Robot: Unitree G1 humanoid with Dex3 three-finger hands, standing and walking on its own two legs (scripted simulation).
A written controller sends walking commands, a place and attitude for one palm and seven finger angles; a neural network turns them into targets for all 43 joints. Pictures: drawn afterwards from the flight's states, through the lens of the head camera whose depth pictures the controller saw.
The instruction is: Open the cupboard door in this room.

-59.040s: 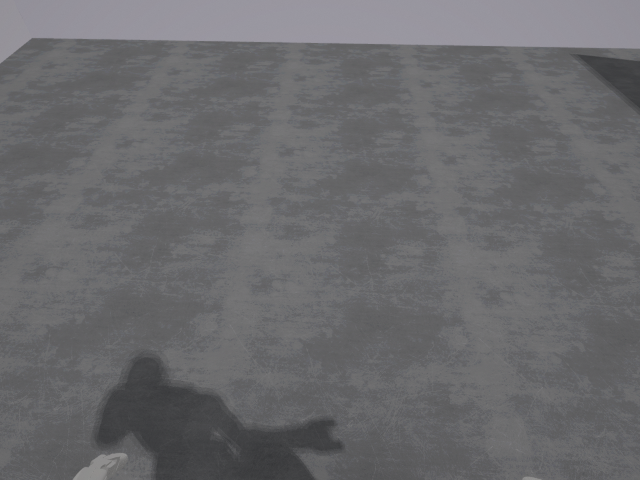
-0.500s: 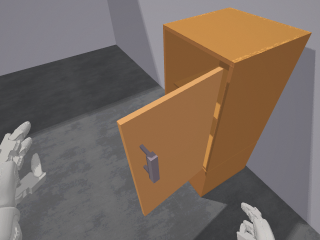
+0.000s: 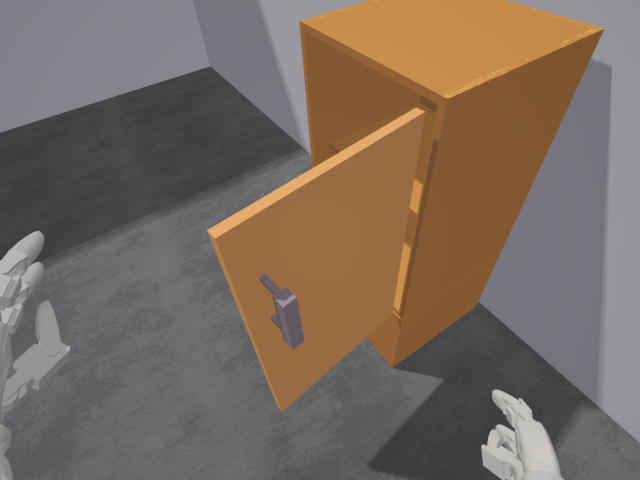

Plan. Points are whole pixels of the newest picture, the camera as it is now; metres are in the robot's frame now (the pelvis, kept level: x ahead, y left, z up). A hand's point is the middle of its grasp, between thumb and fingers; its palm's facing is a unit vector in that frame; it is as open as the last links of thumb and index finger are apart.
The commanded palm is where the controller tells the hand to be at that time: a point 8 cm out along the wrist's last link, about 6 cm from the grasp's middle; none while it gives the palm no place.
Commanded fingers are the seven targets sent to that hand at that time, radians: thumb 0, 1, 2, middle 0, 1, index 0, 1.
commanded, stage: step back with the hand held close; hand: left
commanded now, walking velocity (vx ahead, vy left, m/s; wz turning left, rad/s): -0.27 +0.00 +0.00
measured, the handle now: (280, 311) +0.34 +0.09 -0.01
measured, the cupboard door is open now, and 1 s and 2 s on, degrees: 98 98 98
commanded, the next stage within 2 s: stop stepping back and stand still in 1.00 s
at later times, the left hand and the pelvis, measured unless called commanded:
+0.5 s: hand out of the picture +0.12 +0.30 +0.15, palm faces +0.40 -0.76 -0.52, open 7.4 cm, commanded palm +0.05 +0.34 +0.17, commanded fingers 0.00 0.90 0.90 -0.20 -0.30 -0.20 -0.30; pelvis -0.08 +0.04 -0.01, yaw +2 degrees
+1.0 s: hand out of the picture +0.04 +0.33 +0.17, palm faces +0.42 -0.79 -0.44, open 7.5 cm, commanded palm -0.02 +0.35 +0.17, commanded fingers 0.00 0.90 0.90 -0.20 -0.30 -0.20 -0.30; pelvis -0.17 +0.05 +0.00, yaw +0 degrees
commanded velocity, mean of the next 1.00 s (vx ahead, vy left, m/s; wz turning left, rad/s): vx -0.33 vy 0.00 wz -0.03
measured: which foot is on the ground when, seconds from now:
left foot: down 0.00-0.66, up 0.68-0.74, down 0.76-1.00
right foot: down 0.00-0.78, up 0.80-1.00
